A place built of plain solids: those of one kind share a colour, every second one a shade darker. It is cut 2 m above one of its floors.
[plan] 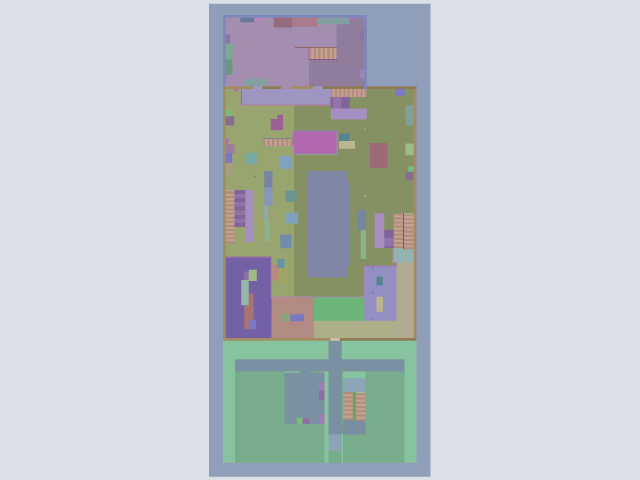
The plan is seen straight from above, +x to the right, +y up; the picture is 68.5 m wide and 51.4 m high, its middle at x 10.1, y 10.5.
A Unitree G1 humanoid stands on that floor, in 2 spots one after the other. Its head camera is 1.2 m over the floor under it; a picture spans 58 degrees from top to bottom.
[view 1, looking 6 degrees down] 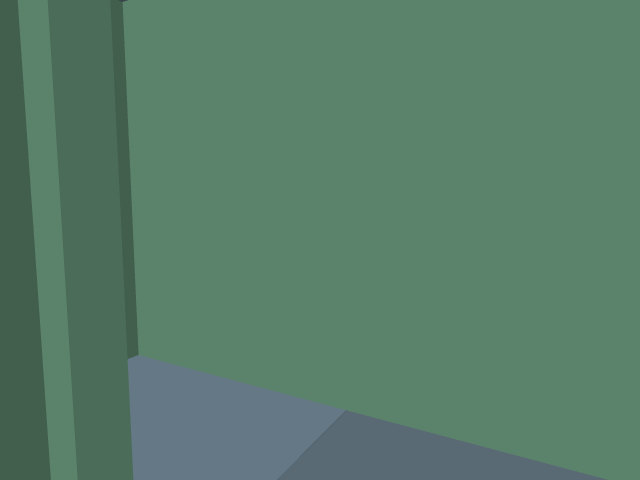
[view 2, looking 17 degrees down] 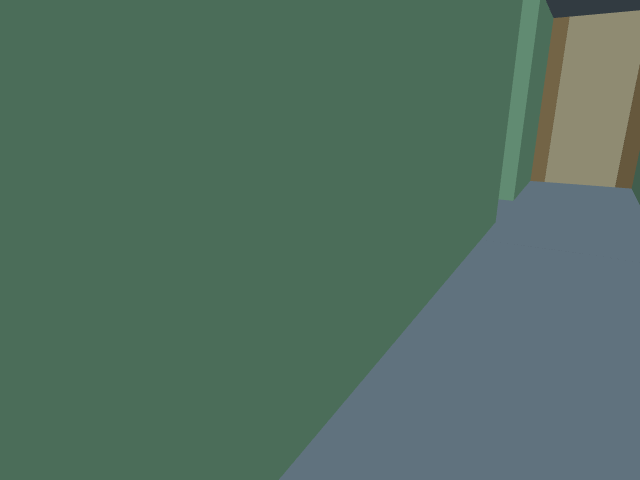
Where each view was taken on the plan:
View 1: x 13.09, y -9.35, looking -151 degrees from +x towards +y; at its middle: wall_house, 2.40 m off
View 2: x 11.72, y -8.49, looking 121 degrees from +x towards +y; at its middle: wall_house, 1.45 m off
